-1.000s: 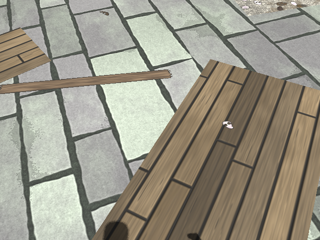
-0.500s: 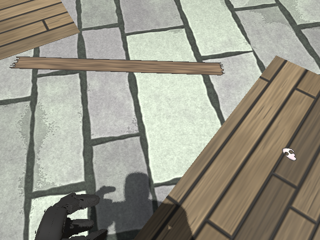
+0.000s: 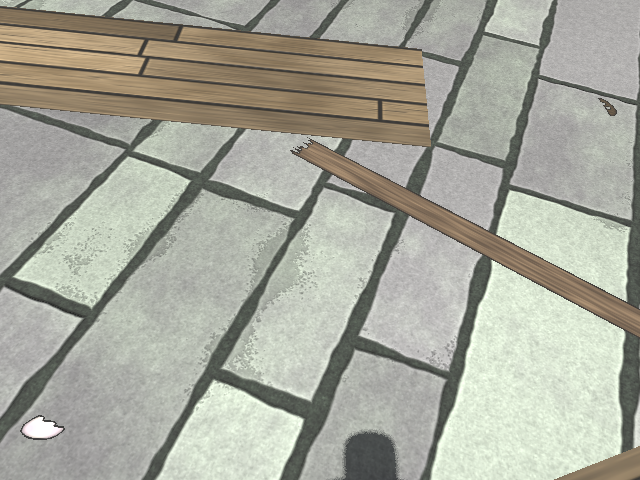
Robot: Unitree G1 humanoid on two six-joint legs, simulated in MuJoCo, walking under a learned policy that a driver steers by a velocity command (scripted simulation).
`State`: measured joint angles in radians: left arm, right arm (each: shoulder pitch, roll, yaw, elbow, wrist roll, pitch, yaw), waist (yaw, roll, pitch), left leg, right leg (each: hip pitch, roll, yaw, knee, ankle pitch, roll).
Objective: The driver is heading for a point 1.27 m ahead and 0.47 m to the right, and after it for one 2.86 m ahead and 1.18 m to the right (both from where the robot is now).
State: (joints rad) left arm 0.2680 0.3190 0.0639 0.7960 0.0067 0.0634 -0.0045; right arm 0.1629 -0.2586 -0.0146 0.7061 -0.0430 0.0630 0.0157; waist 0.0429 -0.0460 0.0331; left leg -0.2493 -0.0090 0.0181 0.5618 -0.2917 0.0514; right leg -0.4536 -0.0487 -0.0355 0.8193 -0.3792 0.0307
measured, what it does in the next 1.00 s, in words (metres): walks ahead, turning right: right foot, then left foot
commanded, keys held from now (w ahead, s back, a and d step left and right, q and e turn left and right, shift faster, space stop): e+shift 0.48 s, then w+e+shift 0.24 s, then w+q+shift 0.28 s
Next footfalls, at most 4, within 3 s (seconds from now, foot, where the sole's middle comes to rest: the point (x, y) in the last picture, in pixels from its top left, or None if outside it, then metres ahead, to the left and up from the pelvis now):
0.36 right None -0.02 -0.10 -0.77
0.92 left None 0.25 -0.05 -0.77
1.34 right None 0.51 -0.41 -0.77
1.80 left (423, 310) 0.96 -0.25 -0.77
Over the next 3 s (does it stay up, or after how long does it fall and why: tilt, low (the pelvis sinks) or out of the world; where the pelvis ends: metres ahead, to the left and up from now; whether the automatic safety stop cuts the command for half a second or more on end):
stays up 1.51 -0.32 0.00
